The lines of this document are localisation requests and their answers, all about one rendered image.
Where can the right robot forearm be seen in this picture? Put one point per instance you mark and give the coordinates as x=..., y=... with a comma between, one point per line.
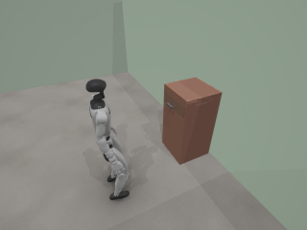
x=104, y=147

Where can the cabinet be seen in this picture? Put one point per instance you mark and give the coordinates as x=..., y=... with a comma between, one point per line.
x=189, y=138

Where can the robot right upper arm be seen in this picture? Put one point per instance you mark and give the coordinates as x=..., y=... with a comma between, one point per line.
x=101, y=121

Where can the robot right foot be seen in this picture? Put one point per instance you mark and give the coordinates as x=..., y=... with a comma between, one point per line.
x=122, y=194

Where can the handle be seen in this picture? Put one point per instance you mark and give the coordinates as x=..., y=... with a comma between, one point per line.
x=169, y=104

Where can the robot left hand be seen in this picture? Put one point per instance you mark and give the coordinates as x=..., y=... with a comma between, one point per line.
x=113, y=129

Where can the robot right thigh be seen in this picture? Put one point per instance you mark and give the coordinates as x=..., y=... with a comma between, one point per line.
x=120, y=158

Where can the drawer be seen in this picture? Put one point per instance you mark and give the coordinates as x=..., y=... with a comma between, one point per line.
x=179, y=109

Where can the robot right hand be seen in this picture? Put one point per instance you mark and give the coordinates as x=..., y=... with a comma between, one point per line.
x=117, y=167

